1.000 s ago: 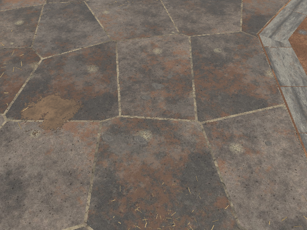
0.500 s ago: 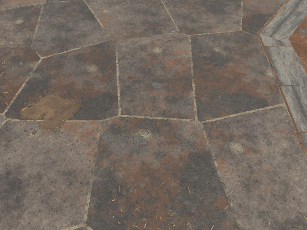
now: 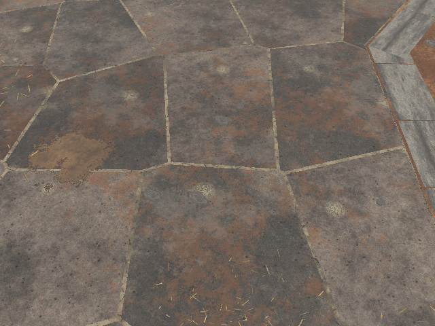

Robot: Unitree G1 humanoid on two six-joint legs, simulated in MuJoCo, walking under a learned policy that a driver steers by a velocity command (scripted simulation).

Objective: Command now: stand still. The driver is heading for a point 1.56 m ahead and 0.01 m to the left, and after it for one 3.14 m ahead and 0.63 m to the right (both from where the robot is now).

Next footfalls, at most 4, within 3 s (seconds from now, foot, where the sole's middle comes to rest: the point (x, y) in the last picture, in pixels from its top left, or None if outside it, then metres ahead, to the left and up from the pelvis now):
0.60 left None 0.11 0.12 -0.78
1.08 right None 0.46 -0.02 -0.78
1.62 left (189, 250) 0.78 0.13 -0.78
2.18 right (236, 181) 1.09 -0.04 -0.78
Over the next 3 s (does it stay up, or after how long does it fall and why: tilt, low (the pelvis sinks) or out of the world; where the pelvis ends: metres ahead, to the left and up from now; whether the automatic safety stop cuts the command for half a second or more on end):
stays up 1.20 0.05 -0.01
